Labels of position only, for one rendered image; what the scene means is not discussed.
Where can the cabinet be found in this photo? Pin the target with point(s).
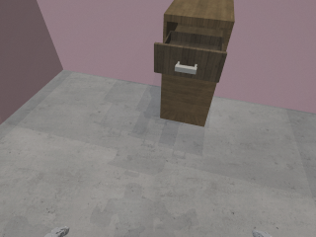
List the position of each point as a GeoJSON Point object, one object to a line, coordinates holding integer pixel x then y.
{"type": "Point", "coordinates": [185, 99]}

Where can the robot left hand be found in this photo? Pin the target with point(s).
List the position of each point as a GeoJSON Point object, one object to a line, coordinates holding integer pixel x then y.
{"type": "Point", "coordinates": [58, 232]}

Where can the drawer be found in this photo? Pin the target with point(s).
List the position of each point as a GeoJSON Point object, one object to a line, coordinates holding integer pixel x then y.
{"type": "Point", "coordinates": [205, 51]}

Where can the handle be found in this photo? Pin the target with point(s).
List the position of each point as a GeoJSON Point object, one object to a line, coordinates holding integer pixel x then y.
{"type": "Point", "coordinates": [186, 68]}

